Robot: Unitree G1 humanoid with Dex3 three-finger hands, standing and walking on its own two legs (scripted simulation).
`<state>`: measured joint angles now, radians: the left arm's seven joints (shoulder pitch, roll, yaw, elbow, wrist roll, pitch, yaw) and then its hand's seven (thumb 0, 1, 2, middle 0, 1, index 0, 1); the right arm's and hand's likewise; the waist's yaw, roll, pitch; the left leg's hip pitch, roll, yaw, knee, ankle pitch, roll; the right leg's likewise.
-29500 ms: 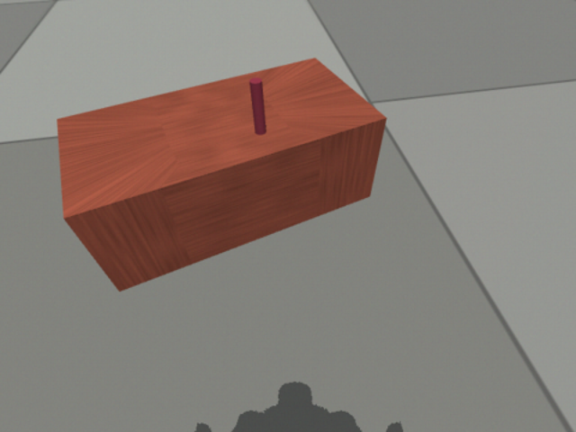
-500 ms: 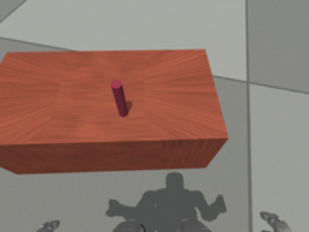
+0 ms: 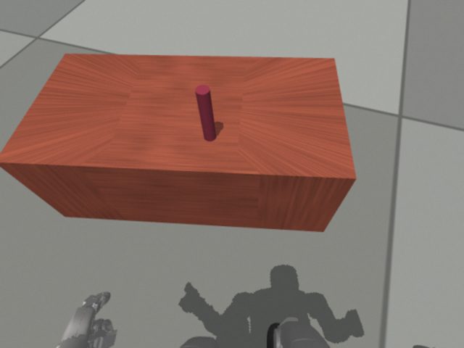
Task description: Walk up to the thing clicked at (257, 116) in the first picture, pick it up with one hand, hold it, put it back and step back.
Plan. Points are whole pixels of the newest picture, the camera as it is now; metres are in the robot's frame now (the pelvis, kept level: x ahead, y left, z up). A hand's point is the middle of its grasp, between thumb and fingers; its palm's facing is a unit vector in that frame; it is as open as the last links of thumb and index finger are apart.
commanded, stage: step back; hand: left
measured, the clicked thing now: (206, 115) +0.77 +0.13 -0.20
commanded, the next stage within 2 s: none
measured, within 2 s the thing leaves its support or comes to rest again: neither
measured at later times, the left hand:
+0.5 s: hand out of the picture -0.09 +0.25 -0.14, palm faces -0.07 -0.91 -0.42, open 7.4 cm
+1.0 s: hand out of the picture -0.19 +0.25 -0.14, palm faces -0.01 -0.93 -0.38, open 7.4 cm
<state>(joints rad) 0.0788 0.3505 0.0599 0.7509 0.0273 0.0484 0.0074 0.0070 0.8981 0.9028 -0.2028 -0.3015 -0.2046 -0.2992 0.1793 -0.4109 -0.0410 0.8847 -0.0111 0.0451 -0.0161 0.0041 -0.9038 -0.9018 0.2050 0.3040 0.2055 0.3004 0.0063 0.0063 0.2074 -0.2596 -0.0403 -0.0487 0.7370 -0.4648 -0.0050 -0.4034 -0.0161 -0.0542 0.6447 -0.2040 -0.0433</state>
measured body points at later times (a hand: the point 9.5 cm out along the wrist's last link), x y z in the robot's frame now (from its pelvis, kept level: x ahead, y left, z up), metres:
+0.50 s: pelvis -0.16 -0.02 +0.00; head -0.11 -0.05 +0.44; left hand -0.09 +0.29 -0.11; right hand -0.03 -0.34 -0.12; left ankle -0.04 +0.12 -0.71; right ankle -0.18 -0.15 -0.72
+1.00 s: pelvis -0.31 -0.01 +0.01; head -0.26 +0.00 +0.46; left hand -0.19 +0.30 -0.11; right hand -0.22 -0.33 -0.10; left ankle -0.27 +0.10 -0.72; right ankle -0.35 -0.15 -0.63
